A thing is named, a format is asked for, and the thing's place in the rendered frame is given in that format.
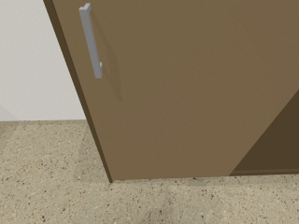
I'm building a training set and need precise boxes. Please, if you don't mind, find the wardrobe door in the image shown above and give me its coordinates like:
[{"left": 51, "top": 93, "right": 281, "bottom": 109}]
[
  {"left": 52, "top": 0, "right": 299, "bottom": 180},
  {"left": 234, "top": 90, "right": 299, "bottom": 171}
]

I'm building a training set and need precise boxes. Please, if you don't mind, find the handle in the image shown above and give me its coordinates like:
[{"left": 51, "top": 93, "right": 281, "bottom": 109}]
[{"left": 78, "top": 3, "right": 103, "bottom": 78}]

